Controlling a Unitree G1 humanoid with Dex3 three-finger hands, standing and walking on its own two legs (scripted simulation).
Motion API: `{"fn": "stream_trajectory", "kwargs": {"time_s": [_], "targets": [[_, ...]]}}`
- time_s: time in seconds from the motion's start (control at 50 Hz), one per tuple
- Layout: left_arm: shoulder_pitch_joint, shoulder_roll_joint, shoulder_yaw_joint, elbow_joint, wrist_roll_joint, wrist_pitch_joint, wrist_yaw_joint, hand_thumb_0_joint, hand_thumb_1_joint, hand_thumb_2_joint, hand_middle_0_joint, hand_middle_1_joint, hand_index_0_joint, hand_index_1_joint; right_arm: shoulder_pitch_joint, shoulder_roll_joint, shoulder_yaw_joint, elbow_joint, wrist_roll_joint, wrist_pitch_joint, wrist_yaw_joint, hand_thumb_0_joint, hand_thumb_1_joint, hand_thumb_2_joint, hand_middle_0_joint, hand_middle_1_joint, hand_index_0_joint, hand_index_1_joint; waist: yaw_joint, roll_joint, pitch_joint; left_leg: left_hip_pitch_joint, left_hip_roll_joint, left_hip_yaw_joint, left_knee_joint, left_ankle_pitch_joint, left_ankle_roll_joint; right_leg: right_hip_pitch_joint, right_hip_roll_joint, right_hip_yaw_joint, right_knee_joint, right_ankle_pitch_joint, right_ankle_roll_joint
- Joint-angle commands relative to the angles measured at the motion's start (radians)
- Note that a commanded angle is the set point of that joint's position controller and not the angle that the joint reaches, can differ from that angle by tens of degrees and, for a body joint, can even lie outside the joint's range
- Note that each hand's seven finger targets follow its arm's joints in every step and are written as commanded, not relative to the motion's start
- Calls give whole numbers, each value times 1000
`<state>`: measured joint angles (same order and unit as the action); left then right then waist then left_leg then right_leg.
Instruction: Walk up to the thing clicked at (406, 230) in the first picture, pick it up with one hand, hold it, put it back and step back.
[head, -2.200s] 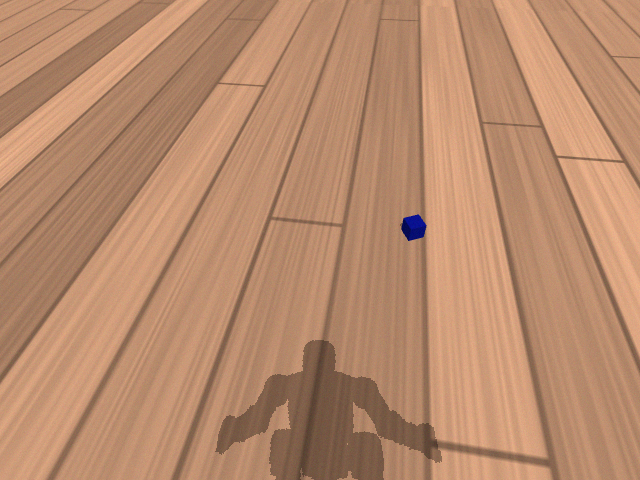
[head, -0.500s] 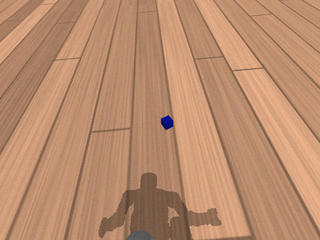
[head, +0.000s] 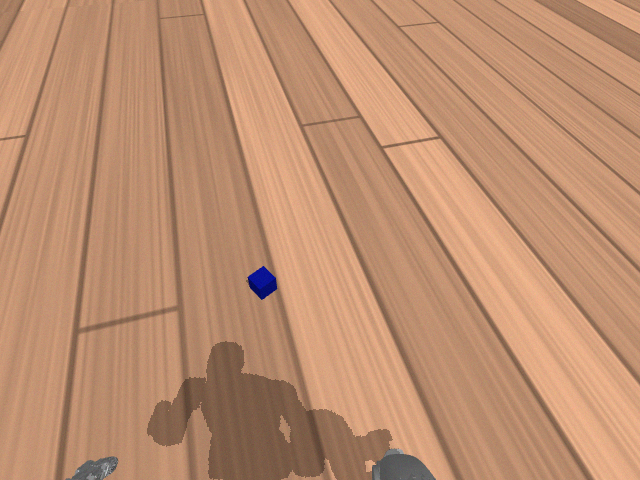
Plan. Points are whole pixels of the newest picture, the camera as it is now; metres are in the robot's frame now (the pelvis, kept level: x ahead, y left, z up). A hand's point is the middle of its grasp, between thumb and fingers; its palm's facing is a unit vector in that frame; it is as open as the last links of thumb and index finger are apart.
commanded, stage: walk up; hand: left
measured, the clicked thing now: (262, 283) +0.87 +0.22 -0.73
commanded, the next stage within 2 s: none
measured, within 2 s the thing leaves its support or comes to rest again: neither
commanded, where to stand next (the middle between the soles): +0.48 +0.00 m, yaw -2 degrees
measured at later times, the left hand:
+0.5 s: hand (149, 425) +0.23 +0.26 -0.13, palm faces -0.06 -0.92 -0.39, open 7.4 cm
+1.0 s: hand (175, 298) +0.44 +0.28 -0.14, palm faces -0.15 -0.91 -0.38, open 7.4 cm
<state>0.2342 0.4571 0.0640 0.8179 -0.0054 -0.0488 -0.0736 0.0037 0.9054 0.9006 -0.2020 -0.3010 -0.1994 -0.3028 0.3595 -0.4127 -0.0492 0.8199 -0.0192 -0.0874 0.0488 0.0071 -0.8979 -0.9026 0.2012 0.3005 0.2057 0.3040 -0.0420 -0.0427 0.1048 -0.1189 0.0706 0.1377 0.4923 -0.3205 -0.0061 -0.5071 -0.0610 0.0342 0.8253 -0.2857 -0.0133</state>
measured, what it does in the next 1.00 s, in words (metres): walks ahead: right foot, then left foot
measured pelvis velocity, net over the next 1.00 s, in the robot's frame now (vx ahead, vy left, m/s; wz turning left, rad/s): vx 0.35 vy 0.01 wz -0.08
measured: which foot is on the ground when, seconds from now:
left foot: down 0.00-0.14, up 0.16-0.54, down 0.56-1.00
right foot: up 0.00-0.08, down 0.10-0.60, up 0.62-1.00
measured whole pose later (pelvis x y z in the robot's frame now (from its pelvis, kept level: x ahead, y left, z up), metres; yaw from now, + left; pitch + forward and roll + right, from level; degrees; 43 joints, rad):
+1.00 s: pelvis +0.35 +0.01 +0.00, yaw -4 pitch -3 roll +1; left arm 0.26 0.41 0.05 0.89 0.01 -0.05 -0.04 0.00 0.90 0.90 -0.20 -0.30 -0.20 -0.30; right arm 0.38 -0.41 -0.04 0.82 -0.01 -0.05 0.04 0.01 -0.90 -0.90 0.20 0.30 0.21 0.30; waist -0.03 -0.01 0.10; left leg -0.13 0.01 0.10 0.52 -0.34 0.02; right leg -0.44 -0.07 -0.03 0.64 -0.17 -0.01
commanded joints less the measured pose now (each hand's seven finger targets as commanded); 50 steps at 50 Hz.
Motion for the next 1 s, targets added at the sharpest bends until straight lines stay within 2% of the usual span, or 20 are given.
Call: {"fn": "stream_trajectory", "kwargs": {"time_s": [0.0, 0.08, 0.1, 0.12, 0.14, 0.16, 0.22, 0.26, 0.36, 0.46, 0.52, 0.54, 0.56, 0.58, 0.6, 0.62, 0.7, 0.84, 0.94, 0.98], "targets": [[-15, 116, 40, -72, 10, -23, -2, 0, 900, 900, -200, -300, -200, -300, -38, -280, -91, -90, 13, -16, -20, 0, -900, -900, 200, 300, 200, 300, 10, 232, -70, -39, 196, -112, -121, 339, 189, 134, 13, -78, -191, 128, -17], [155, 187, 76, 0, 14, -37, 15, 0, 900, 900, -200, -300, -200, -300, -22, -215, -61, -102, 13, 2, -20, 0, -900, -900, 200, 300, 200, 300, 116, -21, -179, -181, 112, -24, 266, 301, 128, 519, 71, -87, -306, 138, -52], [239, 251, 104, 13, 17, -42, 28, 0, 900, 900, -200, -300, -200, -300, 36, -157, -39, -106, 14, 2, -21, 0, -900, -900, 200, 300, 200, 300, 153, -193, -231, -329, 41, -8, 503, 160, 93, 659, -20, 103, -371, -46, -89], [246, 309, 111, -19, 12, -48, 40, 0, 900, 900, -200, -300, -200, -300, 87, -117, -19, -114, 17, 9, -17, 0, -900, -900, 200, 300, 200, 300, 132, -289, -244, -482, -46, -54, 668, -205, 53, 695, -294, 544, -496, -134, -174], [203, 328, 104, -25, 2, -47, 39, 0, 900, 900, -200, -300, -200, -300, 31, -242, -55, -93, 15, 21, -25, 0, -900, -900, 200, 300, 200, 300, 137, -187, -191, -525, -33, -122, 735, -224, 40, 621, -345, 698, -548, -155, -269], [158, 319, 103, -36, -10, -43, 43, 0, 900, 900, -200, -300, -200, -300, -9, -261, -65, -85, 5, 26, -32, 0, -900, -900, 200, 300, 200, 300, 128, -139, -123, -526, 12, -164, 752, -201, 39, 511, -348, 676, -561, -166, -288], [76, 229, 74, -45, -15, -51, 54, 0, 900, 900, -200, -300, -200, -300, 34, -207, -54, -35, 26, 35, -22, 0, -900, -900, 200, 300, 200, 300, 53, -67, -34, -440, 49, -196, 654, -49, 46, 340, -191, 305, -526, 109, -180], [73, 207, 63, -46, -8, -59, 53, 0, 900, 900, -200, -300, -200, -300, 51, -199, -56, -24, 14, 41, -9, 0, -900, -900, 200, 300, 200, 300, 37, -84, -26, -382, 39, -165, 603, 14, 35, 253, -145, 217, -536, 158, -193], [93, 224, 72, -65, 9, -70, 51, 0, 900, 900, -200, -300, -200, -300, -43, -189, -68, -50, -1, 43, 18, 0, -900, -900, 200, 300, 200, 300, 65, -104, -16, -401, 55, -132, 353, 64, -2, 236, -150, 169, -593, -94, -215], [112, 237, 71, -64, 13, -64, 48, 0, 900, 900, -200, -300, -200, -300, -125, -182, -74, -68, -6, 17, 27, 0, -900, -900, 200, 300, 200, 300, 86, -95, -29, -278, 31, -118, 156, 102, 10, 212, -166, 165, -525, -120, -199], [54, 224, 60, -73, 14, -56, 51, 0, 900, 900, -200, -300, -200, -300, 10, -196, -87, -25, -10, 2, 18, 0, -900, -900, 200, 300, 200, 300, -12, -29, -89, -34, -5, -90, 52, 104, 37, 128, -151, 128, -356, -33, -156], [86, 176, 41, -74, 18, -55, 53, 0, 900, 900, -200, -300, -200, -300, 107, -236, -101, 9, -11, -5, 6, 0, -900, -900, 200, 300, 200, 300, -53, 100, -147, 135, -16, -126, 28, 42, 59, 52, -94, 79, -142, 48, -122], [143, 96, 16, -69, 8, -54, 51, 0, 900, 900, -200, -300, -200, -300, 171, -298, -121, 14, -20, -13, -6, 0, -900, -900, 200, 300, 200, 300, -77, 331, -184, 214, 144, -366, -131, -174, 109, -44, 23, -38, 160, 40, -70], [182, 86, 12, -56, -2, -44, 54, 0, 900, 900, -200, -300, -200, -300, 126, -337, -121, -21, -13, -15, -9, 0, -900, -900, 200, 300, 200, 300, -33, 351, -124, 210, 320, -732, -275, -274, 169, -223, 138, -31, 274, -186, -29], [164, 190, 35, -33, 9, -36, 70, 0, 900, 900, -200, -300, -200, -300, 85, -349, -125, -34, 14, -11, -4, 0, -900, -900, 200, 300, 200, 300, -25, 258, -93, 153, 379, -789, -255, -288, 257, -219, 61, 38, 356, -234, -44], [132, 216, 33, -27, 13, -36, 73, 0, 900, 900, -200, -300, -200, -300, 58, -324, -118, -38, 18, -5, -8, 0, -900, -900, 200, 300, 200, 300, -10, 191, -46, 59, 362, -722, -250, -212, 266, -201, 31, 65, 375, -199, -45], [170, 174, 37, 20, -3, -28, 48, 0, 900, 900, -200, -300, -200, -300, 1, -241, -78, -50, 21, -18, -18, 0, -900, -900, 200, 300, 200, 300, 34, 183, -8, -76, 182, -315, -229, 147, 173, -53, -6, 31, 242, -32, -22], [56, 152, 39, -7, 13, -14, 27, 0, 900, 900, -200, -300, -200, -300, 24, -257, -82, -70, 16, -5, -16, 0, -900, -900, 200, 300, 200, 300, 3, 207, 31, -74, 165, -260, -291, -12, 217, -62, -29, -41, -9, 64, 17], [26, 82, 20, -7, 17, -31, 49, 0, 900, 900, -200, -300, -200, -300, 2, -218, -61, -68, 17, 17, -28, 0, -900, -900, 200, 300, 200, 300, 22, 156, -42, -47, 153, -161, -46, 632, 200, 124, 25, -99, -213, 139, -4], [89, 81, 24, 30, 17, -39, 63, 0, 900, 900, -200, -300, -200, -300, -18, -199, -51, -71, 30, 29, -35, 0, -900, -900, 200, 300, 200, 300, 62, 84, -110, -75, 107, -135, 101, 580, 151, 310, 60, -106, -354, 270, -15]]}}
